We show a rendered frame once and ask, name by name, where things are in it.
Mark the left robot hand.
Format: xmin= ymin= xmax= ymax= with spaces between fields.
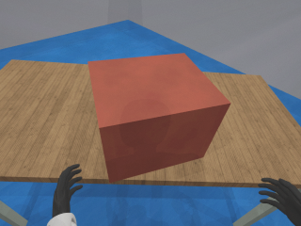
xmin=52 ymin=164 xmax=83 ymax=218

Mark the carton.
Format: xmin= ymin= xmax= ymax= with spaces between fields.
xmin=87 ymin=53 xmax=231 ymax=183

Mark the table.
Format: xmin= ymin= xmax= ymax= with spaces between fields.
xmin=0 ymin=59 xmax=301 ymax=226

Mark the right robot hand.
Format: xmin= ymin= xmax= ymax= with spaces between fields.
xmin=258 ymin=177 xmax=301 ymax=226

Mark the robot left forearm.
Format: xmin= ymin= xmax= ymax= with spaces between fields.
xmin=47 ymin=213 xmax=77 ymax=226

